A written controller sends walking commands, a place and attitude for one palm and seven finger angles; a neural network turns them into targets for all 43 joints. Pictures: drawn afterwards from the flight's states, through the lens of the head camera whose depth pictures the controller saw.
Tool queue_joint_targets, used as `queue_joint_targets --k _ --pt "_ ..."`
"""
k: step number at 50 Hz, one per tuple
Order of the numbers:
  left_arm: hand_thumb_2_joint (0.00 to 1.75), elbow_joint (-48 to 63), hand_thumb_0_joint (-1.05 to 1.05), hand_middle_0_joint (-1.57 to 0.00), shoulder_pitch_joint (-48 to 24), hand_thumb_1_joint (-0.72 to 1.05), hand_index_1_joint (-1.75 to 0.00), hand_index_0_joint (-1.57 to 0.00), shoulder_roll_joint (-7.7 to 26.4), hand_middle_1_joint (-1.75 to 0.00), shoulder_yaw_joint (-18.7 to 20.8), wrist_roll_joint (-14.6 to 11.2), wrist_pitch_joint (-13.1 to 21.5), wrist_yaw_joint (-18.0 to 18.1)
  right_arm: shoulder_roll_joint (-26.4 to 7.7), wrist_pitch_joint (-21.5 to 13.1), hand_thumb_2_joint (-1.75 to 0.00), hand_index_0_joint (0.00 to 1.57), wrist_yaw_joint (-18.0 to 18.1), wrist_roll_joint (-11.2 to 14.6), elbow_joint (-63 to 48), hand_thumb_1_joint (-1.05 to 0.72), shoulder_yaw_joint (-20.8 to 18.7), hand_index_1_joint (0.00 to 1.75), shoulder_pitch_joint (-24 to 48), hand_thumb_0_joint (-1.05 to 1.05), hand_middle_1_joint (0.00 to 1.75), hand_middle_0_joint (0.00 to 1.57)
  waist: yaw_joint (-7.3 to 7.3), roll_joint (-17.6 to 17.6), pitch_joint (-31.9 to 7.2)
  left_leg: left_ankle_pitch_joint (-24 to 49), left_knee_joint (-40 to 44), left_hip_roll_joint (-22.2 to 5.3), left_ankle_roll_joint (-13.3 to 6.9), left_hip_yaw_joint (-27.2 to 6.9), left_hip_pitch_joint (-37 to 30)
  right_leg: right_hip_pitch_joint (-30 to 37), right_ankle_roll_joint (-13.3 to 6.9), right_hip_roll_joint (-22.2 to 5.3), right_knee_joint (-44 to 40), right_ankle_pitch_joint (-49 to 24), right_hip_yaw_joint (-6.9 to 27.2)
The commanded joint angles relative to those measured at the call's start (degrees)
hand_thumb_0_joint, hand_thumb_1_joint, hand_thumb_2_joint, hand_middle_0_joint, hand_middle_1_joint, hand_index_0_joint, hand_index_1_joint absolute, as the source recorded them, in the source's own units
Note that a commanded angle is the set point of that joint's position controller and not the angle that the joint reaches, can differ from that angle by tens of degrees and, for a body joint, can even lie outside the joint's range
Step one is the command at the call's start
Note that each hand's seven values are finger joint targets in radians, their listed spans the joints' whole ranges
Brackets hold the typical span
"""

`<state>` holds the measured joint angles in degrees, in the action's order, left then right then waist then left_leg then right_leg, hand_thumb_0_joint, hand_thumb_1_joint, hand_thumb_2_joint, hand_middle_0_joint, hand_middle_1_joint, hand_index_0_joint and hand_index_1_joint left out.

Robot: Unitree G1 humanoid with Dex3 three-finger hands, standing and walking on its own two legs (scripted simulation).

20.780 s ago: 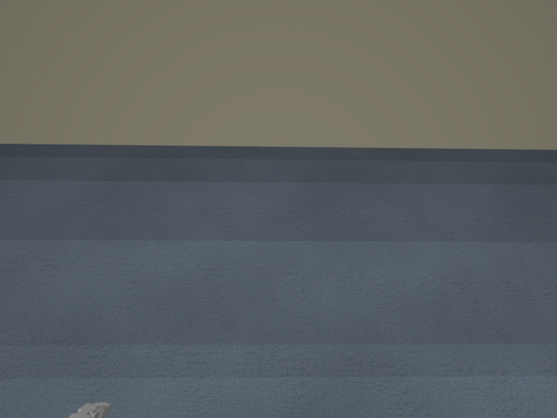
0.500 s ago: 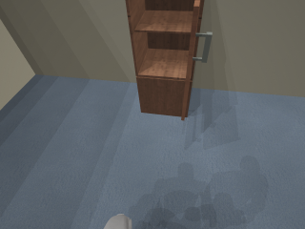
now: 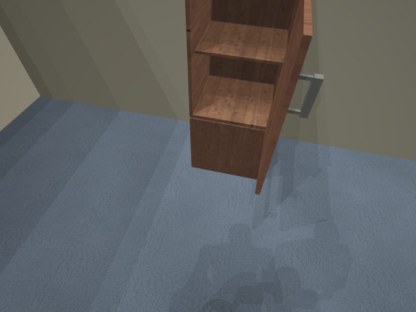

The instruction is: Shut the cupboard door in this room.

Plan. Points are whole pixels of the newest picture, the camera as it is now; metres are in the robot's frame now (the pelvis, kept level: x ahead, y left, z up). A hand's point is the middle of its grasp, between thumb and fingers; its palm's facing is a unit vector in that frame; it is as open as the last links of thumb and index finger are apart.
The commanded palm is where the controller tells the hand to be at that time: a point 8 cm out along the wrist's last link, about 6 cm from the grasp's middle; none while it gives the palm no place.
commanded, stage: stand and wait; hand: left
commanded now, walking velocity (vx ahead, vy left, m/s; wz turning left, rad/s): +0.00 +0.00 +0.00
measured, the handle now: (302, 95) +0.62 -0.19 +0.09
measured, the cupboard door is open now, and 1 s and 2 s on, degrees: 88 88 88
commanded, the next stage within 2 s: turn or walk to find it in 0.74 s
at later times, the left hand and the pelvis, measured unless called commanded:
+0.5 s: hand out of the picture +0.04 +0.11 -0.17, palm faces +0.04 -0.98 -0.18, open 7.3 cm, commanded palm none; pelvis +0.05 -0.05 +0.01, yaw +1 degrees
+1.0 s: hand out of the picture +0.03 +0.11 -0.17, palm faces +0.03 -0.98 -0.17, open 7.4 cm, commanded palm none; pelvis +0.05 -0.05 +0.00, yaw -1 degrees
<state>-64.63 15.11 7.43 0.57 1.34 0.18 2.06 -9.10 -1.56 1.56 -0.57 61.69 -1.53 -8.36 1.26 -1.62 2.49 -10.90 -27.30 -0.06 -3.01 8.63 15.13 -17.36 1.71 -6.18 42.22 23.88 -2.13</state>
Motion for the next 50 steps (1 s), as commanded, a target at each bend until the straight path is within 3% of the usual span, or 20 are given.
queue_joint_targets --k 1,3,4,5,6,7,9,11,14,19,37,39,44,46,50 --pt "0.90 -1.4 0.00 -0.20 10.3 0.90 -0.30 -0.20 3.1 -0.30 0.1 0.0 -0.1 -0.2 -5.7 0.7 -0.90 0.20 -0.4 0.0 -1.2 -0.90 -1.3 0.30 -1.3 0.00 0.30 0.20 1.79 5.7 0.9 -11.1 11.4 -11.2 -1.6 -10.9 7.9 9.8 0.2 1.0 -13.3 -10.2 -1.4" --pt "0.90 -0.2 0.00 -0.20 7.7 0.90 -0.30 -0.20 5.9 -0.30 -0.1 0.1 0.5 -0.2 -3.9 1.2 -0.90 0.20 -0.7 0.4 -1.0 -0.90 -0.8 0.30 -2.7 0.00 0.30 0.20 0.31 2.1 4.0 -13.5 9.2 -6.7 1.9 -8.8 5.6 5.0 -1.1 -2.0 -22.2 -6.6 3.8" --pt "0.90 0.3 0.00 -0.20 5.5 0.90 -0.30 -0.20 7.3 -0.30 -0.1 0.0 0.9 -0.4 -3.4 1.4 -0.90 0.20 -0.9 0.3 -0.6 -0.90 -0.6 0.30 -3.6 0.00 0.30 0.20 -0.75 -2.1 4.8 -10.3 7.0 -4.7 2.9 -7.0 1.9 -0.3 -2.2 -3.3 -24.8 -3.1 6.5" --pt "0.90 0.6 0.00 -0.20 3.8 0.90 -0.30 -0.20 8.0 -0.30 0.0 -0.3 1.2 -0.4 -2.9 1.7 -0.90 0.20 -1.0 0.1 -0.1 -0.90 -0.5 0.30 -5.0 0.00 0.30 0.20 -1.55 -8.7 5.9 -6.5 4.7 -4.1 3.4 -5.8 -1.8 -4.5 -3.1 -4.3 -27.5 -0.5 8.2" --pt "0.90 1.0 0.00 -0.20 2.7 0.90 -0.30 -0.20 8.1 -0.30 -0.1 -0.5 1.3 -0.5 -3.0 1.8 -0.90 0.20 -0.9 0.1 0.5 -0.90 -0.4 0.30 -6.9 0.00 0.30 0.20 -2.37 -10.0 5.9 -3.7 4.5 -4.8 3.3 -5.5 -4.6 -6.2 -3.4 -4.6 -28.7 -0.4 8.0" --pt "0.90 1.4 0.00 -0.20 1.8 0.90 -0.30 -0.20 7.8 -0.30 -0.1 -0.6 1.4 -0.5 -2.9 1.5 -0.90 0.20 -0.9 0.0 1.4 -0.90 -0.1 0.30 -8.6 0.00 0.30 0.20 -2.85 -6.8 4.9 -1.1 5.5 -5.4 3.2 -5.8 -6.1 -5.3 -3.4 -3.9 -27.7 -2.8 7.0" --pt "0.90 1.4 0.00 -0.20 2.7 0.90 -0.30 -0.20 7.3 -0.30 -0.1 -0.9 1.6 -0.4 -3.2 0.7 -0.90 0.20 -0.7 0.0 2.4 -0.90 0.2 0.30 -9.9 0.00 0.30 0.20 -2.13 -0.5 1.7 2.7 7.6 -6.5 2.9 -6.8 -6.1 0.5 -2.7 -1.9 -24.6 -10.6 4.7" --pt "0.90 0.8 0.00 -0.20 4.7 0.90 -0.30 -0.20 7.2 -0.30 -0.1 -1.1 1.8 -0.2 -3.6 0.3 -0.90 0.20 -0.5 0.2 2.7 -0.90 0.4 0.30 -9.7 0.00 0.30 0.20 -1.13 0.8 -0.5 5.9 7.4 -7.1 2.8 -6.7 -6.0 5.0 -2.7 -1.7 -23.4 -17.7 3.6" --pt "0.90 0.4 0.00 -0.20 5.1 0.90 -0.30 -0.20 7.0 -0.30 0.1 -1.2 2.0 0.0 -3.1 0.1 -0.90 0.20 -0.2 0.2 3.5 -0.90 0.6 0.30 -11.0 0.00 0.30 0.20 -1.16 0.8 -1.8 8.3 7.4 -7.3 3.1 -6.4 -6.3 8.0 -3.0 -1.9 -22.5 -24.0 2.8" --pt "0.90 0.0 0.00 -0.20 6.1 0.90 -0.30 -0.20 6.2 -0.30 0.0 -1.3 1.8 0.4 -2.2 0.4 -0.90 0.20 0.2 0.2 4.6 -0.90 0.6 0.30 -12.3 0.00 0.30 0.20 -1.03 1.1 -0.2 8.5 7.1 -7.5 3.4 -5.9 -6.6 8.1 -3.1 -1.9 -22.9 -25.7 2.4" --pt "0.90 -0.3 0.00 -0.20 8.3 0.90 -0.30 -0.20 4.3 -0.30 0.1 -0.9 1.7 0.8 -1.3 0.9 -0.90 0.20 0.8 0.3 4.6 -0.90 0.2 0.30 -12.5 0.00 0.30 0.20 -1.48 1.2 1.7 9.2 5.7 -7.6 3.3 -5.8 -8.3 7.1 -3.2 -1.5 -23.4 -27.2 1.8" --pt "0.90 -0.2 0.00 -0.20 7.8 0.90 -0.30 -0.20 4.7 -0.30 0.5 -0.9 1.3 0.7 -1.8 1.1 -0.90 0.20 0.9 0.2 4.4 -0.90 -0.1 0.30 -11.8 0.00 0.30 0.20 -1.48 0.9 3.5 8.3 4.8 -7.9 3.5 -5.1 -8.0 5.5 -3.4 -1.3 -23.2 -27.5 2.7" --pt "0.90 1.1 0.00 -0.20 5.5 0.90 -0.30 -0.20 6.4 -0.30 1.8 -0.7 0.5 0.2 -2.6 1.9 -0.90 0.20 1.0 0.0 3.1 -0.90 -0.8 0.30 -10.9 0.00 0.30 0.20 -1.98 0.0 2.6 3.6 1.8 -7.7 4.1 -3.3 -6.1 4.6 -4.8 -1.8 -21.9 -25.6 5.5" --pt "0.90 1.1 0.00 -0.20 5.6 0.90 -0.30 -0.20 6.0 -0.30 1.6 -0.7 0.6 0.2 -2.6 1.8 -0.90 0.20 0.9 0.1 2.8 -0.90 -0.8 0.30 -10.2 0.00 0.30 0.20 -1.70 0.1 2.7 3.1 2.3 -7.8 4.0 -3.6 -7.0 3.5 -4.6 -1.5 -22.3 -22.8 5.5" --pt "0.90 1.1 0.00 -0.20 5.5 0.90 -0.30 -0.20 6.1 -0.30 1.4 -0.7 0.8 0.0 -3.0 1.0 -0.90 0.20 0.8 0.1 2.8 -0.90 -0.6 0.30 -10.0 0.00 0.30 0.20 -1.44 2.0 0.6 6.6 3.3 -8.2 3.4 -4.2 -7.7 5.3 -4.0 -0.8 -21.1 -25.1 4.7"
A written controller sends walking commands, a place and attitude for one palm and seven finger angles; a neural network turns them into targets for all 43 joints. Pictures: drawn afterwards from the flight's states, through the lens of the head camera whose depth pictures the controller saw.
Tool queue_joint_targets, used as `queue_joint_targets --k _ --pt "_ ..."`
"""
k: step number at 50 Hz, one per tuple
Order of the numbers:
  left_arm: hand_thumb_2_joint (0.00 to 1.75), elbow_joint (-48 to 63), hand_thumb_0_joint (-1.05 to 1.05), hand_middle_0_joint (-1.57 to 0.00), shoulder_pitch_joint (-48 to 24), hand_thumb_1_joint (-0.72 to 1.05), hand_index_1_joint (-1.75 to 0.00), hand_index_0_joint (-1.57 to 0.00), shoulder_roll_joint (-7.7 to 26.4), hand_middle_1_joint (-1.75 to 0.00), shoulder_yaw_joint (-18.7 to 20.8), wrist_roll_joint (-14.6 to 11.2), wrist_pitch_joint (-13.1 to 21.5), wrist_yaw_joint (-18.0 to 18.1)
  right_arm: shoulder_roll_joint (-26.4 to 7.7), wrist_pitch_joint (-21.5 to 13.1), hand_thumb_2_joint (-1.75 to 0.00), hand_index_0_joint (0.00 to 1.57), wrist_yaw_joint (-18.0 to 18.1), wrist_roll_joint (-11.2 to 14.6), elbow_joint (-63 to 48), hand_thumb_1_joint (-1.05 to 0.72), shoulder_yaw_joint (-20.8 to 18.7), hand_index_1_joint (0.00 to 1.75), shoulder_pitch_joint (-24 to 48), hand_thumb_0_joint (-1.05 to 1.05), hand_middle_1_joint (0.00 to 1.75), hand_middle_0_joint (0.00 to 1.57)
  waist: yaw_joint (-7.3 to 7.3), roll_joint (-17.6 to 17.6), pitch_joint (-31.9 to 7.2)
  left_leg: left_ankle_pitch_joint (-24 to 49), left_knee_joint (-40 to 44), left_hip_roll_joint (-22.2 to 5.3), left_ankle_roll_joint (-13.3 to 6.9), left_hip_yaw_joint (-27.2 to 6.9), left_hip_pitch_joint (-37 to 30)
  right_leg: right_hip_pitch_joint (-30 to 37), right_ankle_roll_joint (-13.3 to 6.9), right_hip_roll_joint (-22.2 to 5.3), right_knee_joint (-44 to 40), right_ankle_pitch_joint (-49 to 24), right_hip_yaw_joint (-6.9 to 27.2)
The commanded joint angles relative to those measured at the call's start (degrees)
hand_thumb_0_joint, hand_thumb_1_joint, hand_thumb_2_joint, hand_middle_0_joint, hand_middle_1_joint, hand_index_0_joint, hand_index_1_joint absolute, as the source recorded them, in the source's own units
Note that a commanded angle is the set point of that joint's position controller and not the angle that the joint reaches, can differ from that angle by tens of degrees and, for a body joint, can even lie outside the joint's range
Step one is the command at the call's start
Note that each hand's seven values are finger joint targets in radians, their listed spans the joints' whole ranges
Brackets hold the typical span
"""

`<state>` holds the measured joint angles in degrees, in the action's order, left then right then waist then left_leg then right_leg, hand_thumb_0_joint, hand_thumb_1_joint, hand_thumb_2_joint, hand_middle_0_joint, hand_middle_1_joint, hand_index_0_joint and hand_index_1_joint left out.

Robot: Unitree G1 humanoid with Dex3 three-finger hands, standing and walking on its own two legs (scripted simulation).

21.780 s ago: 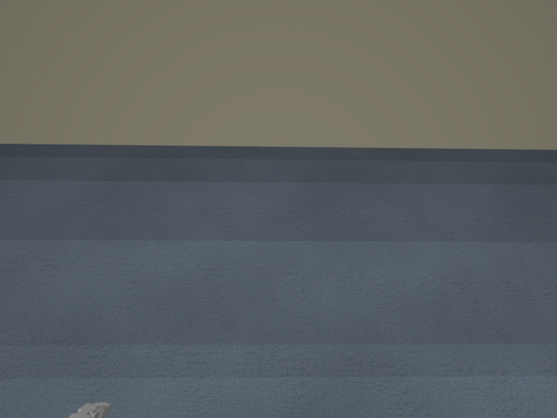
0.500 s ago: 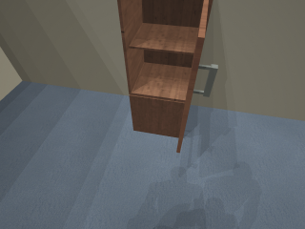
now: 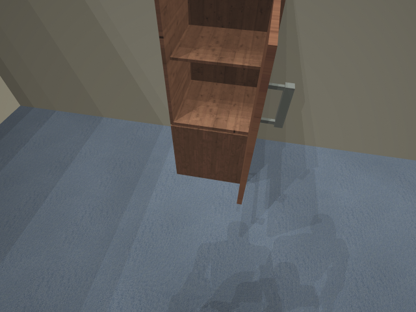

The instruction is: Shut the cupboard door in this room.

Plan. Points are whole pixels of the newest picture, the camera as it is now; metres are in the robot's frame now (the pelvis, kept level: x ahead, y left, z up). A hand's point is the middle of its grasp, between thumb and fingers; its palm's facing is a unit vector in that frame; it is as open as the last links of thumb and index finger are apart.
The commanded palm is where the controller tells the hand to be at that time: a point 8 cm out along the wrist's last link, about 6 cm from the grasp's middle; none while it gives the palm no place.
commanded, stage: stand and wait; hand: left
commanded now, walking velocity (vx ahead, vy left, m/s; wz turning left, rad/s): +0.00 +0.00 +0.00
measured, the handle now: (275, 105) +0.57 -0.13 +0.09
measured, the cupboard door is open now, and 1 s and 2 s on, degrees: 88 88 88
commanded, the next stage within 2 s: turn or walk to find it in 0.54 s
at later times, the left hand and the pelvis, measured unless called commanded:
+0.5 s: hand out of the picture -0.02 +0.19 -0.17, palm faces +0.02 -0.98 -0.18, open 7.4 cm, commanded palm none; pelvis -0.01 +0.03 +0.01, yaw +0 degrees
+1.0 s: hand out of the picture -0.01 +0.22 -0.17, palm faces +0.02 -0.98 -0.20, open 7.4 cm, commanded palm none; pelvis -0.01 +0.04 +0.00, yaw +1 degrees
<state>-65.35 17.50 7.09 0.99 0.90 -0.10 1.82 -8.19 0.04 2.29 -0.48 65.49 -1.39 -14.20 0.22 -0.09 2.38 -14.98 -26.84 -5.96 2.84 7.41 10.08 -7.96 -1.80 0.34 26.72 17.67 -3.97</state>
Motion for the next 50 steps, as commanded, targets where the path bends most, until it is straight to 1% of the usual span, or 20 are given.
queue_joint_targets --k 1,5,7,12,16,21,25,27,29,32,33,34,35,36,40,41,43,46,48,50 --pt "0.90 1.8 0.00 -0.20 3.3 0.90 -0.30 -0.20 6.3 -0.30 0.9 -0.3 1.1 0.3 -4.0 -0.6 -0.90 0.20 0.0 0.1 -1.0 -0.90 -0.7 0.30 -4.2 0.00 0.30 0.20 -0.36 -0.1 0.4 10.7 3.0 -2.4 -2.5 -3.2 -3.0 -4.0 -0.4 -7.2 -5.6 -18.5 6.3" --pt "0.90 2.0 0.00 -0.20 2.8 0.90 -0.30 -0.20 6.6 -0.30 0.5 -0.3 1.3 0.4 -4.0 -0.9 -0.90 0.20 -0.1 0.1 -0.7 -0.90 -0.6 0.30 -4.3 0.00 0.30 0.20 -0.34 0.3 0.7 11.6 4.3 -2.5 -2.6 -3.4 -3.1 -3.5 0.0 -7.3 -6.0 -18.4 5.8" --pt "0.90 2.1 0.00 -0.20 2.7 0.90 -0.30 -0.20 6.6 -0.30 0.3 -0.4 1.3 0.4 -4.1 -0.8 -0.90 0.20 -0.2 0.1 -0.5 -0.90 -0.5 0.30 -4.2 0.00 0.30 0.20 -0.16 -0.5 1.9 10.1 5.2 -2.4 -2.6 -3.8 -2.7 -4.0 0.2 -7.2 -6.7 -16.1 5.7" --pt "0.90 2.2 0.00 -0.20 2.5 0.90 -0.30 -0.20 6.7 -0.30 0.0 -0.4 1.4 0.5 -4.3 -1.1 -0.90 0.20 -0.4 0.1 -0.3 -0.90 -0.5 0.30 -4.7 0.00 0.30 0.20 -0.11 0.5 2.3 10.1 6.8 -2.4 -2.9 -4.2 -2.6 -3.6 0.6 -7.1 -7.4 -14.2 5.2" --pt "0.90 2.0 0.00 -0.20 2.7 0.90 -0.30 -0.20 6.9 -0.30 -0.2 -0.4 1.4 0.5 -4.4 -1.1 -0.90 0.20 -0.5 0.2 -0.2 -0.90 -0.4 0.30 -5.1 0.00 0.30 0.20 -0.08 -0.2 3.4 7.9 7.9 -2.2 -3.0 -4.7 -2.0 -3.9 0.8 -7.0 -8.4 -10.8 5.0" --pt "0.90 2.1 0.00 -0.20 2.9 0.90 -0.30 -0.20 7.0 -0.30 -0.3 -0.3 1.5 0.5 -4.7 -1.3 -0.90 0.20 -0.6 0.2 -0.2 -0.90 -0.5 0.30 -5.6 0.00 0.30 0.20 -0.22 0.0 3.0 7.3 8.4 -2.0 -3.2 -5.1 -1.9 -3.7 0.9 -7.0 -8.6 -9.9 5.0" --pt "0.90 2.0 0.00 -0.20 3.3 0.90 -0.30 -0.20 6.8 -0.30 -0.3 -0.3 1.6 0.5 -4.7 -1.6 -0.90 0.20 -0.5 0.2 -0.2 -0.90 -0.6 0.30 -5.6 0.00 0.30 0.20 -0.32 0.4 1.7 9.1 8.3 -2.0 -3.5 -5.1 -2.7 -3.1 1.0 -7.2 -8.3 -11.4 4.6" --pt "0.90 1.8 0.00 -0.20 3.3 0.90 -0.30 -0.20 6.7 -0.30 -0.3 -0.2 1.6 0.6 -4.9 -1.6 -0.90 0.20 -0.5 0.2 -0.4 -0.90 -0.6 0.30 -5.4 0.00 0.30 0.20 -0.34 0.6 2.5 8.3 8.5 -2.0 -3.6 -5.3 -2.5 -3.8 1.2 -7.2 -8.4 -10.4 4.6" --pt "0.90 1.9 0.00 -0.20 3.3 0.90 -0.30 -0.20 6.2 -0.30 -0.1 -0.2 1.1 0.5 -4.3 -1.4 -0.90 0.20 -0.3 0.2 -0.4 -0.90 -0.7 0.30 -5.7 0.00 0.30 0.20 -0.41 1.1 2.6 9.6 7.5 -2.4 -3.6 -4.5 -2.9 -4.6 1.1 -7.1 -7.3 -11.9 4.9" --pt "0.90 2.5 0.00 -0.20 2.5 0.90 -0.30 -0.20 6.9 -0.30 0.9 0.0 0.3 0.2 -5.5 -0.7 -0.90 0.20 0.0 0.1 -1.2 -0.90 -1.6 0.30 -4.9 0.00 0.30 0.20 -0.58 1.3 2.6 8.8 5.2 -3.6 -3.8 -3.7 -3.3 -7.7 0.8 -6.4 -4.3 -12.4 5.7" --pt "0.90 2.4 0.00 -0.20 2.8 0.90 -0.30 -0.20 6.0 -0.30 0.6 0.0 0.4 0.2 -5.0 -0.9 -0.90 0.20 -0.1 0.1 -1.3 -0.90 -1.4 0.30 -5.3 0.00 0.30 0.20 -0.62 2.0 1.5 7.9 6.0 -3.5 -4.0 -4.1 -2.5 -6.4 1.0 -6.2 -4.6 -11.5 5.4" --pt "0.90 2.1 0.00 -0.20 3.2 0.90 -0.30 -0.20 5.8 -0.30 0.4 0.1 0.7 0.3 -4.6 -1.1 -0.90 0.20 -0.2 0.1 -1.0 -0.90 -1.2 0.30 -5.4 0.00 0.30 0.20 -0.54 1.4 1.5 7.0 6.8 -3.0 -3.9 -4.5 -1.5 -5.2 1.1 -6.2 -5.2 -10.7 5.3" --pt "0.90 1.8 0.00 -0.20 3.9 0.90 -0.30 -0.20 5.9 -0.30 0.1 0.0 1.0 0.4 -4.8 -1.4 -0.90 0.20 -0.3 0.2 -1.2 -0.90 -1.0 0.30 -4.8 0.00 0.30 0.20 -0.27 0.7 0.9 7.0 7.3 -2.6 -3.9 -4.7 -1.8 -4.4 1.3 -6.6 -6.0 -10.8 5.2" --pt "0.90 1.7 0.00 -0.20 3.6 0.90 -0.30 -0.20 6.9 -0.30 0.1 0.0 1.4 0.4 -5.9 -1.6 -0.90 0.20 -0.4 0.3 -1.3 -0.90 -1.1 0.30 -4.3 0.00 0.30 0.20 -0.27 0.1 1.3 6.8 7.6 -2.2 -4.0 -5.3 -1.6 -4.0 1.3 -6.7 -6.5 -10.1 5.1" --pt "0.90 1.8 0.00 -0.20 3.0 0.90 -0.30 -0.20 7.7 -0.30 0.1 0.0 1.6 0.5 -6.5 -2.0 -0.90 0.20 -0.5 0.3 -1.4 -0.90 -1.2 0.30 -3.6 0.00 0.30 0.20 -0.23 0.3 1.1 9.7 7.7 -2.1 -4.3 -5.8 -2.6 -3.7 1.3 -7.4 -6.7 -11.5 4.5" --pt "0.90 1.9 0.00 -0.20 2.7 0.90 -0.30 -0.20 8.2 -0.30 0.1 0.0 1.7 0.5 -7.0 -1.9 -0.90 0.20 -0.5 0.4 -1.4 -0.90 -1.2 0.30 -3.6 0.00 0.30 0.20 -0.27 -0.2 1.4 9.7 7.7 -2.2 -4.3 -5.9 -2.5 -3.8 1.4 -7.4 -6.9 -11.2 4.4" --pt "0.90 2.2 0.00 -0.20 2.2 0.90 -0.30 -0.20 8.6 -0.30 0.1 0.0 1.7 0.4 -7.3 -1.9 -0.90 0.20 -0.5 0.3 -1.6 -0.90 -1.3 0.30 -3.3 0.00 0.30 0.20 -0.32 0.2 1.6 9.8 7.9 -2.1 -4.3 -6.0 -2.6 -3.7 1.3 -7.6 -7.3 -11.5 4.4" --pt "0.90 2.4 0.00 -0.20 1.6 0.90 -0.30 -0.20 9.5 -0.30 0.2 0.0 1.8 0.4 -8.1 -1.9 -0.90 0.20 -0.6 0.3 -1.7 -0.90 -1.4 0.30 -2.9 0.00 0.30 0.20 -0.30 -0.1 2.1 9.0 8.4 -2.1 -4.2 -6.3 -2.6 -3.5 1.3 -7.7 -7.9 -10.8 4.3" --pt "0.90 2.5 0.00 -0.20 0.9 0.90 -0.30 -0.20 9.9 -0.30 0.2 0.0 1.7 0.4 -8.5 -1.9 -0.90 0.20 -0.7 0.2 -1.9 -0.90 -1.4 0.30 -2.4 0.00 0.30 0.20 -0.23 0.7 2.5 8.2 9.0 -2.1 -4.2 -6.2 -2.5 -3.5 1.4 -7.8 -8.2 -10.2 4.2" --pt "0.90 2.7 0.00 -0.20 0.3 0.90 -0.30 -0.20 10.7 -0.30 0.3 0.0 1.8 0.3 -9.0 -1.9 -0.90 0.20 -0.7 0.2 -2.1 -0.90 -1.5 0.30 -2.0 0.00 0.30 0.20 -0.33 0.2 1.7 8.4 9.1 -2.1 -4.1 -6.4 -2.6 -2.9 1.3 -7.8 -8.5 -10.6 4.3"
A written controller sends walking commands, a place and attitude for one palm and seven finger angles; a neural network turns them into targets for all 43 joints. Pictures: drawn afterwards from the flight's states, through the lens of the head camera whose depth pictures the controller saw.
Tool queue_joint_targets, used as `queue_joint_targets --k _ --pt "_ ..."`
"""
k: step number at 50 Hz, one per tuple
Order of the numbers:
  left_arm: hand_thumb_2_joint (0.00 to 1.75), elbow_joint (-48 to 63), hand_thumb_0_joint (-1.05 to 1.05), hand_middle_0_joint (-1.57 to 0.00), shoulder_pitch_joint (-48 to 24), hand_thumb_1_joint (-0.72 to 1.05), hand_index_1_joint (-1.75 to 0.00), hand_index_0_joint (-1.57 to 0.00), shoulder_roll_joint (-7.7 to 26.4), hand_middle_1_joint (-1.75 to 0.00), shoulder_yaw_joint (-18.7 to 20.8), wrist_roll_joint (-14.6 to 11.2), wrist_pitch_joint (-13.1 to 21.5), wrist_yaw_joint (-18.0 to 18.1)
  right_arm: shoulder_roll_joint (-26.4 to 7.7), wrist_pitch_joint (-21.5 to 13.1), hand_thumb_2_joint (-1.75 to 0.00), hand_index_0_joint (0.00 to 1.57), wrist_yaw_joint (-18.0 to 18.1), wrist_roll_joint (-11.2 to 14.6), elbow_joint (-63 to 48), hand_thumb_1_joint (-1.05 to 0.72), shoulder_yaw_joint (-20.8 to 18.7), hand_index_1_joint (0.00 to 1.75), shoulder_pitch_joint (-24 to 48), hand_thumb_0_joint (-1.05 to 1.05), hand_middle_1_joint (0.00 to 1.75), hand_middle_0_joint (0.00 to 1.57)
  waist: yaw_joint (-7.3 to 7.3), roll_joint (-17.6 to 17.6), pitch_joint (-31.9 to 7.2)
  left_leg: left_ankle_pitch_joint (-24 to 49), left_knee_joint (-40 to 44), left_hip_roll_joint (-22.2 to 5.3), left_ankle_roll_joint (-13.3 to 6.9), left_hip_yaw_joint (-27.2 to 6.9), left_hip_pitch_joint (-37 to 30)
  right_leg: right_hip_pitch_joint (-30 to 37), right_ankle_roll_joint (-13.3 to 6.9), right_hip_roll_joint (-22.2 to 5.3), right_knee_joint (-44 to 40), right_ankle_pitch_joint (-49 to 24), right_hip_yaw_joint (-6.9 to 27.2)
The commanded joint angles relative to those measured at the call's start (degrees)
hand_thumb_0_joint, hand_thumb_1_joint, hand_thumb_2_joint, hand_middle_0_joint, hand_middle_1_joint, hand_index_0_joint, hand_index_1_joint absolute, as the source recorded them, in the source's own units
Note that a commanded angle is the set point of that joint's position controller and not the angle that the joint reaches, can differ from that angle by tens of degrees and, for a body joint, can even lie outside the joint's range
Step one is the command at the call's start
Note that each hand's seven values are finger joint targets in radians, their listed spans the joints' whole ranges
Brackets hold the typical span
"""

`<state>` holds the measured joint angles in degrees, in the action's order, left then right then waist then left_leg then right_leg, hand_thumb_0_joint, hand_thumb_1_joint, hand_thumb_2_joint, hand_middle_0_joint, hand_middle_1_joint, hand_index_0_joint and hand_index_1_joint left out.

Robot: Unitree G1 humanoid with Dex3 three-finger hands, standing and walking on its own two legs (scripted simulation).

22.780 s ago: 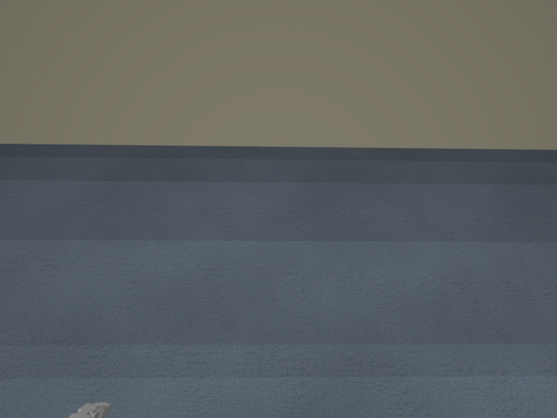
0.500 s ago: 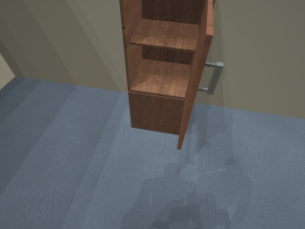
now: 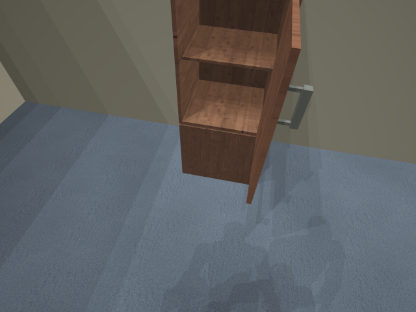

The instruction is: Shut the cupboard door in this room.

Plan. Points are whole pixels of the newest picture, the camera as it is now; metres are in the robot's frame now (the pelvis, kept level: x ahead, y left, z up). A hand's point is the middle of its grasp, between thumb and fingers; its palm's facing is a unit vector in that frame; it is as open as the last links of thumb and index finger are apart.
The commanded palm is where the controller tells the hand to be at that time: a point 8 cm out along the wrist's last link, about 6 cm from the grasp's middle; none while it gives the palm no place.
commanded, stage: stand and wait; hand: left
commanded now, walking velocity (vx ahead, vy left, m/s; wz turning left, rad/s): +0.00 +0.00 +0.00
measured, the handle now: (292, 107) +0.58 -0.17 +0.08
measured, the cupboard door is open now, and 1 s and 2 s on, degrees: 88 88 88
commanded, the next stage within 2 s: turn or walk to find it in 0.04 s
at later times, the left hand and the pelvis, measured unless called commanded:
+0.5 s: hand out of the picture +0.00 +0.17 -0.18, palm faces +0.05 -0.98 -0.20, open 7.4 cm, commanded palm none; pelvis +0.00 -0.01 +0.00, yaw +3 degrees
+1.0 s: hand out of the picture +0.02 +0.20 -0.18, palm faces +0.21 -0.94 -0.26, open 7.4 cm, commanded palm none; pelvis -0.02 -0.02 -0.01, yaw +12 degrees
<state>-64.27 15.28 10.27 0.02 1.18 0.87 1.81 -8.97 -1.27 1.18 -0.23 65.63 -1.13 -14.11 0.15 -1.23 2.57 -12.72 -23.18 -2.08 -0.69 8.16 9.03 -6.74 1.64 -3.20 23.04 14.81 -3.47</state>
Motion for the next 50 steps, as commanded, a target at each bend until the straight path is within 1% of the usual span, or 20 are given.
queue_joint_targets --k 1,3,5,8,11,22,24,31,34,37,39,40,41,42,43,44,45,46,48,50 --pt "0.90 1.7 0.00 -0.20 2.4 0.90 -0.30 -0.20 8.0 -0.30 1.4 -0.2 1.0 0.3 -8.8 -0.6 -0.90 0.20 0.4 0.0 -2.4 -0.90 -1.9 0.30 -1.7 0.00 0.30 0.20 -0.21 0.9 1.3 6.8 5.2 -6.0 -0.7 -7.3 -1.8 -3.9 -2.2 -4.4 -4.9 -8.3 3.9" --pt "0.90 2.0 0.00 -0.20 1.7 0.90 -0.30 -0.20 8.1 -0.30 1.4 -0.3 0.9 0.2 -8.7 -0.6 -0.90 0.20 0.3 -0.1 -2.7 -0.90 -1.7 0.30 -1.2 0.00 0.30 0.20 -0.31 1.5 0.7 8.3 4.8 -5.9 -0.6 -7.3 -1.8 -3.4 -2.1 -4.7 -4.5 -9.3 3.4" --pt "0.90 2.1 0.00 -0.20 2.0 0.90 -0.30 -0.20 6.2 -0.30 1.1 -0.4 0.2 0.4 -6.5 0.0 -0.90 0.20 0.1 -0.2 -2.7 -0.90 -1.2 0.30 -1.7 0.00 0.30 0.20 -0.31 1.5 1.1 9.2 4.0 -5.7 -0.2 -7.5 -0.4 -3.6 -1.4 -4.9 -2.9 -8.6 2.3" --pt "0.90 2.9 0.00 -0.20 2.2 0.90 -0.30 -0.20 6.3 -0.30 1.4 -0.4 -0.4 0.5 -6.9 0.6 -0.90 0.20 0.0 -0.3 -3.5 -0.90 -1.3 0.30 -1.5 0.00 0.30 0.20 -0.03 2.7 0.5 9.8 2.9 -6.2 -0.5 -8.5 1.0 -4.3 -1.0 -4.7 -0.6 -7.1 0.9" --pt "0.90 3.1 0.00 -0.20 2.2 0.90 -0.30 -0.20 6.5 -0.30 1.2 -0.3 -0.3 0.4 -7.4 0.5 -0.90 0.20 -0.1 -0.2 -3.9 -0.90 -1.4 0.30 -1.4 0.00 0.30 0.20 -0.01 1.8 -0.9 9.9 2.4 -6.0 -0.5 -9.0 0.5 -3.8 -1.0 -4.6 -1.0 -7.2 1.2" --pt "0.90 2.1 0.00 -0.20 1.7 0.90 -0.30 -0.20 7.7 -0.30 1.2 -0.4 0.5 0.3 -8.2 -0.1 -0.90 0.20 0.2 0.0 -2.9 -0.90 -1.3 0.30 -0.4 0.00 0.30 0.20 -0.16 1.0 0.5 9.2 3.3 -5.3 -0.2 -8.4 -0.8 -3.3 -1.7 -5.3 -4.0 -7.8 2.2" --pt "0.90 2.1 0.00 -0.20 2.1 0.90 -0.30 -0.20 6.3 -0.30 1.2 -0.5 0.1 0.5 -6.4 0.3 -0.90 0.20 0.1 -0.1 -2.8 -0.90 -1.0 0.30 -1.1 0.00 0.30 0.20 -0.30 1.5 1.0 10.5 2.3 -5.1 0.0 -8.4 0.6 -3.1 -1.4 -5.4 -2.6 -8.6 1.3" --pt "0.90 4.6 0.00 -0.20 2.2 0.90 -0.30 -0.20 7.5 -0.30 3.0 -0.3 -1.0 0.5 -7.6 1.6 -0.90 0.20 -0.2 -0.3 -5.9 -0.90 -2.1 0.30 0.0 0.00 0.30 0.20 0.33 1.9 0.4 8.8 -2.3 -5.1 -0.7 -10.8 7.4 -3.5 -1.7 -6.4 2.2 -5.7 -0.8" --pt "0.90 6.2 0.00 -0.20 1.9 0.90 -0.30 -0.20 8.3 -0.30 3.8 -0.2 -1.1 0.4 -7.2 1.8 -0.90 0.20 -0.4 -0.5 -7.6 -0.90 -2.5 0.30 0.2 0.00 0.30 0.20 0.38 -0.3 -0.9 7.7 -5.6 -3.9 -0.6 -10.6 10.6 -2.7 -2.8 -8.6 2.4 -5.2 0.1" --pt "0.90 7.8 0.00 -0.20 1.1 0.90 -0.30 -0.20 10.4 -0.30 4.6 0.0 -1.2 0.5 -6.9 2.1 -0.90 0.20 -0.6 -0.6 -9.2 -0.90 -2.9 0.30 0.1 0.00 0.30 0.20 0.22 -4.9 -2.5 6.6 -13.3 -2.1 0.4 -7.5 11.9 -2.5 -5.8 -13.9 1.5 -8.0 2.4" --pt "0.90 9.2 0.00 -0.20 -0.8 0.90 -0.30 -0.20 11.3 -0.30 5.0 0.1 -1.3 0.4 -6.7 2.3 -0.90 0.20 -0.9 -0.6 -10.1 -0.90 -3.0 0.30 0.3 0.00 0.30 0.20 -0.26 -5.4 -1.9 2.9 -16.4 -2.0 1.1 -6.3 11.2 -4.9 -7.3 -16.3 2.0 -9.8 2.1" --pt "0.90 9.9 0.00 -0.20 -2.1 0.90 -0.30 -0.20 11.5 -0.30 5.1 0.1 -1.4 0.4 -7.0 2.4 -0.90 0.20 -1.0 -0.7 -10.4 -0.90 -3.1 0.30 -0.1 0.00 0.30 0.20 -0.75 -4.0 -1.7 3.1 -15.3 -2.5 1.0 -6.9 10.0 -6.4 -6.9 -16.0 3.6 -9.0 0.6" --pt "0.90 10.4 0.00 -0.20 -2.9 0.90 -0.30 -0.20 10.8 -0.30 5.1 0.2 -1.6 0.3 -7.8 2.3 -0.90 0.20 -1.1 -0.8 -10.8 -0.90 -3.3 0.30 -1.0 0.00 0.30 0.20 -1.43 -0.3 -2.1 7.7 -11.3 -4.0 0.1 -10.1 8.4 -8.3 -5.0 -13.2 7.6 -6.4 -2.3" --pt "0.90 11.0 0.00 -0.20 -3.1 0.90 -0.30 -0.20 9.2 -0.30 4.9 -0.2 -1.9 0.1 -10.0 2.0 -0.90 0.20 -1.1 -1.1 -11.1 -0.90 -3.6 0.30 -1.8 0.00 0.30 0.20 -1.98 8.2 -1.6 12.7 -4.5 -7.5 -2.5 -19.6 7.4 -11.3 -1.8 -7.3 15.6 -0.8 -5.7" --pt "0.90 12.1 0.00 -0.20 -4.3 0.90 -0.30 -0.20 7.2 -0.30 4.5 -0.5 -2.0 0.0 -13.1 1.7 -0.90 0.20 -0.7 -1.3 -11.1 -0.90 -4.3 0.30 -3.9 0.00 0.30 0.20 -3.16 17.6 -2.0 16.6 4.1 -13.5 -7.4 -33.0 5.0 -16.2 0.8 -0.2 26.5 12.6 -6.5" --pt "0.90 13.0 0.00 -0.20 -5.9 0.90 -0.30 -0.20 7.0 -0.30 4.2 -0.2 -2.3 0.1 -14.5 1.6 -0.90 0.20 -0.2 -1.2 -10.4 -0.90 -4.8 0.30 -5.4 0.00 0.30 0.20 -3.96 17.8 -2.5 15.8 7.3 -16.3 -10.9 -37.5 2.5 -20.8 0.4 0.2 35.9 21.2 -0.7" --pt "0.90 13.3 0.00 -0.20 -6.7 0.90 -0.30 -0.20 7.3 -0.30 4.2 -0.2 -2.2 0.0 -14.5 1.6 -0.90 0.20 0.1 -1.1 -10.6 -0.90 -4.9 0.30 -4.7 0.00 0.30 0.20 -3.24 13.7 -3.4 13.6 6.3 -16.1 -12.1 -37.0 1.5 -23.2 0.2 -0.6 39.4 19.6 2.8" --pt "0.90 13.2 0.00 -0.20 -6.9 0.90 -0.30 -0.20 7.3 -0.30 4.1 -0.1 -2.0 -0.2 -14.1 1.5 -0.90 0.20 0.1 -1.2 -11.3 -0.90 -4.7 0.30 -3.2 0.00 0.30 0.20 -2.35 10.9 -4.5 13.0 4.9 -15.2 -12.1 -35.5 0.4 -24.1 0.3 -0.7 40.1 17.4 3.8" --pt "0.90 12.9 0.00 -0.20 -6.4 0.90 -0.30 -0.20 6.7 -0.30 4.0 -0.3 -1.8 -0.6 -13.5 1.5 -0.90 0.20 0.2 -1.2 -12.2 -0.90 -4.7 0.30 -0.7 0.00 0.30 0.20 -1.61 9.3 -6.2 13.6 3.9 -12.1 -10.7 -30.5 -0.4 -22.9 1.0 -0.1 37.2 14.4 3.9" --pt "0.90 13.4 0.00 -0.20 -6.6 0.90 -0.30 -0.20 6.3 -0.30 3.8 -0.5 -1.9 -0.7 -13.8 1.7 -0.90 0.20 0.0 -1.2 -12.6 -0.90 -4.9 0.30 -0.3 0.00 0.30 0.20 -1.82 8.5 -6.9 14.4 3.5 -10.8 -10.2 -28.9 -0.9 -20.9 1.3 0.9 32.1 13.9 3.3"
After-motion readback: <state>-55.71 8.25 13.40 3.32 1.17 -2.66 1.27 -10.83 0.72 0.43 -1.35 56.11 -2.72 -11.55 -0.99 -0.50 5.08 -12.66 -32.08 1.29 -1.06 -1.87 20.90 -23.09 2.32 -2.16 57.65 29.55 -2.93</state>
